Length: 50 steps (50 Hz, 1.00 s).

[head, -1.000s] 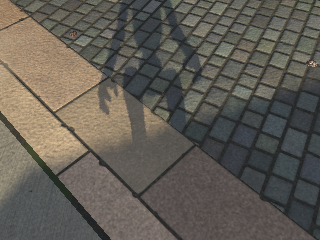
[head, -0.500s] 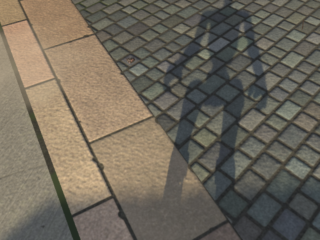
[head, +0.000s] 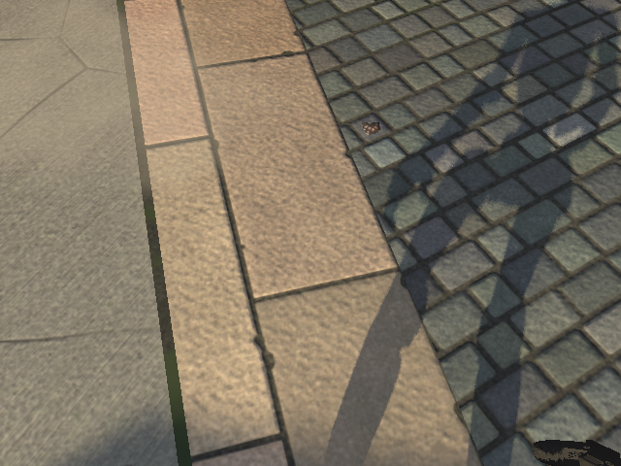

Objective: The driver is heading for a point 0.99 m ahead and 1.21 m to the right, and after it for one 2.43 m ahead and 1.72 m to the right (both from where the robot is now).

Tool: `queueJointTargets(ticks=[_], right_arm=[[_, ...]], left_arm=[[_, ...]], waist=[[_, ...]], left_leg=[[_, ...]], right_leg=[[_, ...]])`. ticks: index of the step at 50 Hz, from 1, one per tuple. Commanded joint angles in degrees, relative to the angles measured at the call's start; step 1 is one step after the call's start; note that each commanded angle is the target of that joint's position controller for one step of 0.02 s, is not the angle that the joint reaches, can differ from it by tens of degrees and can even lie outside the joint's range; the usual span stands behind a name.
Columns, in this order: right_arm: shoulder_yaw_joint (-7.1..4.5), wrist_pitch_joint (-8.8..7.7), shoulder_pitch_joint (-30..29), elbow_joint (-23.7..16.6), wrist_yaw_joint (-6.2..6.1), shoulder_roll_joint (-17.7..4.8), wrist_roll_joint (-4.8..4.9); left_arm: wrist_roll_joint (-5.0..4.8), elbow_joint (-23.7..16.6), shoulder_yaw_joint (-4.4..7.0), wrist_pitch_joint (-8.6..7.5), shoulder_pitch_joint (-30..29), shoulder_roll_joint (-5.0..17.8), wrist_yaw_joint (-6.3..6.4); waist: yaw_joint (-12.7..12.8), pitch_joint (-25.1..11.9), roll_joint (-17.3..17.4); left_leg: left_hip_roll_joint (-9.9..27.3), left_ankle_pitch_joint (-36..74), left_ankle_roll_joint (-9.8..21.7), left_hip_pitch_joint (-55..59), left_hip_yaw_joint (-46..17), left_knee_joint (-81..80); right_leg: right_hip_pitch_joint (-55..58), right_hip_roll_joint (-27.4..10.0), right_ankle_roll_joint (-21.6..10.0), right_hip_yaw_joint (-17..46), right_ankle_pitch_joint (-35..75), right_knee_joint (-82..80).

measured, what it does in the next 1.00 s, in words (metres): steps on the spot, turning right: right foot, then left foot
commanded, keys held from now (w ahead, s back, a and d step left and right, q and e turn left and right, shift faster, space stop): e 1.00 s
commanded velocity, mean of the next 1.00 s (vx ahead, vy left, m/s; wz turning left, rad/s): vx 0.05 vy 0.00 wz -0.49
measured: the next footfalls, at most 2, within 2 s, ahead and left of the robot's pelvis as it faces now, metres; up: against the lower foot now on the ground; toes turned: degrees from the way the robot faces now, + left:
right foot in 0.38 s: +0.10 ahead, -0.15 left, +0.00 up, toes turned -16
left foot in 0.84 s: +0.19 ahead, +0.06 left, +0.00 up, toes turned -33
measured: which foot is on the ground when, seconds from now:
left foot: down 0.00-0.38, up 0.40-0.82, down 0.84-1.00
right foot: up 0.00-0.36, down 0.38-0.84, up 0.86-1.00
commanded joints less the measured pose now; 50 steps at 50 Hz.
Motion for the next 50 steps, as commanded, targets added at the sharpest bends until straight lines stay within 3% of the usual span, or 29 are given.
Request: queueJointTargets(ticks=[1, 3, 5, 10, 14, 17, 18, 19, 20, 21, 22, 23, 24, 25, 27, 31, 35, 38, 40, 41, 42, 43, 44, 45, 46, 48, 50], right_arm=[[-2.16, -1.1, 3.93, 0.03, -0.27, -6.02, -0.39], [-2.67, -1.73, 0.38, 0.52, -0.68, -7.27, -1.13], [-3.14, -1.59, -0.26, 1.47, -1.68, -8.36, -0.93], [-3.54, 0.26, 0.14, 3.48, -3.55, -9.15, -0.37], [-4.21, 1.8, 1.3, 4.79, -3.41, -10.84, 0.61], [-4.57, 2.63, 0.5, 5.55, -3.43, -11.55, 2.17], [-4.44, 2.79, 3.14, 6.86, -3.35, -10.44, 2.37], [-3.95, 2.78, 5.14, 7.21, -3.14, -8.2, 1.07], [-2.94, 2.51, 2.55, 4.26, -2.84, -5.67, -1.48], [-3.39, 2.33, -2.08, 3.04, -2.99, -7.61, -0.62], [-3.85, 2.52, -3.61, 2.96, -3.07, -8.81, 1.05], [-4.0, 2.7, -2.66, 3.74, -3.51, -8.62, 1.34], [-4.31, 2.95, -2.13, 4.58, -4.01, -9.3, 0.78], [-4.51, 3.07, -1.69, 4.64, -4.23, -9.55, 0.4], [-4.35, 2.9, -0.31, 4.89, -4.12, -8.43, 0.61], [-3.53, 2.6, -1.97, 4.5, -3.91, -6.63, 0.9], [-3.52, 2.29, -2.14, 4.46, -3.13, -7.34, 1.24], [-3.73, 1.5, -1.16, 4.38, -2.38, -8.05, 1.52], [-3.95, 0.81, 1.68, 4.97, -1.82, -8.18, 1.57], [-4.27, 0.57, 3.8, 5.64, -1.65, -8.82, 1.43], [-5.13, 0.66, 5.68, 5.72, -1.9, -12.15, 0.59], [-5.86, 1.41, 3.66, 5.03, -2.47, -16.7, -0.34], [-5.39, 1.28, 4.25, 4.48, -2.3, -14.61, -1.71], [-4.45, 1.11, 1.57, 3.24, -2.56, -11.54, -1.31], [-3.99, 1.26, -1.3, 2.85, -2.81, -9.63, -0.51], [-3.45, 1.6, -1.94, 2.49, -3.4, -8.75, 0.63], [-3.57, 2.22, 0.5, 2.91, -4.0, -9.38, 0.3]], left_arm=[[0.63, -2.16, 1.57, 1.94, 3.97, 5.12, 1.19], [0.74, -2.64, 1.75, 3.51, 5.22, 3.96, 1.95], [1.13, -4.38, 1.95, 4.31, 2.56, 3.85, 2.3], [1.3, -8.08, 1.94, 5.36, -4.0, 3.44, 1.12], [1.28, -10.87, 2.41, 5.88, -6.87, 4.18, -0.14], [1.25, -11.24, 2.81, 5.89, -4.61, 3.91, -0.99], [1.59, -10.94, 3.38, 5.75, -3.01, 5.23, -0.73], [1.7, -11.02, 4.93, 5.52, -0.83, 10.49, 0.16], [2.26, -12.4, 5.82, 5.31, 0.0, 16.29, 1.04], [3.67, -12.62, 5.27, 3.98, 2.53, 14.45, 0.23], [3.5, -12.74, 4.93, 2.85, 0.65, 13.31, -0.11], [2.34, -13.07, 4.74, 2.34, -2.67, 11.92, 0.29], [1.24, -13.7, 4.02, 2.53, -5.39, 9.68, 0.76], [1.03, -14.26, 3.65, 2.82, -6.97, 8.98, 1.25], [1.57, -14.93, 3.54, 3.13, -6.84, 8.96, 1.8], [1.13, -15.35, 4.11, 3.6, -5.55, 10.2, 2.53], [1.33, -16.34, 4.38, 4.35, -6.44, 10.82, 2.23], [1.12, -17.01, 4.31, 4.77, -7.27, 10.55, 1.82], [0.55, -17.74, 4.11, 5.19, -8.92, 10.14, 1.96], [0.27, -18.16, 3.91, 5.42, -9.42, 9.54, 2.19], [0.71, -18.57, 3.26, 5.43, -7.92, 7.25, 2.3], [1.02, -19.12, 2.66, 5.01, -4.15, 4.57, 2.03], [1.52, -19.61, 4.04, 4.3, -4.86, 9.38, 1.89], [1.02, -18.38, 5.25, 4.32, -4.1, 12.44, 1.71], [0.77, -17.13, 5.55, 4.85, -3.31, 12.11, 1.7], [0.8, -16.79, 4.91, 5.9, -3.33, 9.15, 1.71], [0.27, -18.46, 4.07, 6.01, -5.72, 6.82, 1.35]], waist=[[-0.58, -12.08, 5.4], [1.33, -10.8, 6.64], [0.96, -9.54, 6.85], [-1.42, -7.5, 6.68], [-2.66, -7.02, 6.8], [-0.76, -7.73, 6.88], [-0.54, -8.05, 4.95], [-1.24, -8.63, -5.14], [-1.97, -8.08, -20.16], [2.44, -14.18, -13.09], [1.52, -12.58, -8.47], [-0.38, -11.01, -5.87], [-1.39, -10.12, -4.31], [-2.47, -10.01, -5.0], [-3.14, -11.45, -5.29], [-1.88, -11.24, -6.01], [-1.25, -9.74, -8.04], [-1.23, -9.56, -9.17], [-3.12, -9.9, -9.16], [-4.22, -10.01, -8.34], [-3.58, -11.37, -2.72], [0.5, -9.82, 13.46], [-1.48, -9.85, 16.01], [-0.81, -8.56, 10.8], [0.2, -6.97, 8.7], [-0.66, -5.45, 8.32], [-2.26, -5.35, 9.37]], left_leg=[[16.42, 34.93, 12.3, 15.0, -11.53, -11.84], [16.47, 32.25, 13.03, 9.53, -7.61, -14.93], [16.87, 26.58, 12.81, 9.12, -5.11, -16.66], [17.24, 9.29, 11.76, 11.0, -1.36, -18.68], [19.46, 8.99, 10.67, 15.79, -1.14, -15.16], [18.73, 10.59, 6.86, 17.29, 0.87, -8.21], [16.41, 7.18, 3.67, 15.76, 2.74, -3.56], [11.06, -1.09, -1.3, 8.69, 7.6, 8.82], [1.7, -29.92, -7.1, -10.54, 8.01, 26.07], [-0.51, -33.25, -6.96, -13.79, -3.15, 35.74], [0.53, -28.74, -5.88, -15.56, -5.78, 38.5], [1.47, -23.31, -5.19, -16.62, -6.82, 37.28], [2.1, -19.98, -5.13, -16.25, -7.39, 35.36], [1.75, -17.28, -5.3, -13.56, -7.49, 34.86], [0.37, -13.76, -5.68, -10.92, -7.4, 32.78], [-0.76, -11.12, -6.84, -8.42, -8.3, 20.49], [-2.05, -11.36, -6.92, -2.31, -8.47, 12.54], [-2.87, -12.3, -6.11, 1.05, -8.65, 6.42], [-3.11, -7.35, -4.93, 6.26, -8.02, -3.35], [-1.88, -0.82, -3.93, 11.5, -7.95, -9.82], [6.54, 3.4, -0.89, 18.69, -14.27, -11.72], [18.26, 17.62, 6.72, 23.07, -27.23, -12.3], [25.06, 20.55, 14.63, 19.28, -34.31, -13.49], [22.35, 18.53, 14.14, 17.78, -29.08, -13.06], [17.92, 15.5, 10.94, 16.81, -22.55, -12.33], [14.49, 14.76, 9.06, 17.27, -16.24, -12.19], [13.22, 15.68, 9.5, 18.93, -12.25, -12.89]], right_leg=[[-5.81, -3.89, 1.05, 2.5, 5.55, 0.64], [-3.16, -3.01, 2.03, 1.03, 8.61, -1.68], [-5.04, -3.42, 2.01, 0.81, 12.06, -5.06], [-5.34, -4.07, 0.93, -1.06, 17.71, -14.84], [-4.94, -2.82, -0.65, -3.7, 13.51, -21.17], [1.39, -0.16, -3.41, -6.94, 18.28, -33.18], [5.96, 1.01, -5.15, -5.89, 24.82, -38.76], [13.2, -5.08, -8.51, 4.42, 43.72, -43.38], [22.22, -18.27, -19.0, 23.71, 66.26, -42.56], [21.65, -20.59, -25.19, 27.07, 61.84, -44.35], [21.03, -17.32, -22.86, 22.1, 56.94, -45.01], [19.74, -14.31, -19.29, 18.37, 51.89, -44.63], [17.98, -12.79, -17.03, 16.61, 48.67, -44.98], [15.22, -11.77, -16.31, 15.5, 48.97, -45.23], [14.71, -10.28, -16.3, 14.49, 49.58, -45.38], [15.35, -8.95, -15.86, 15.95, 43.45, -45.0], [10.81, -7.91, -15.82, 19.62, 35.93, -45.02], [11.03, -7.28, -15.34, 23.67, 36.86, -43.47], [10.74, -5.52, -13.52, 25.04, 37.26, -41.06], [8.52, -3.65, -11.46, 24.4, 33.72, -39.3], [2.54, -0.26, -8.42, 20.99, 23.03, -33.04], [-9.58, 9.75, -4.59, 9.27, 1.17, -21.25], [-13.44, 7.99, -1.91, 6.77, -6.1, -7.45], [-13.38, 5.76, -0.94, 7.75, -2.02, -0.58], [-13.66, 5.06, -0.01, 6.84, 1.86, 1.96], [-15.55, 4.49, 1.73, 5.43, 7.16, 4.51], [-15.77, 3.75, 2.65, 2.37, 9.72, 0.38]])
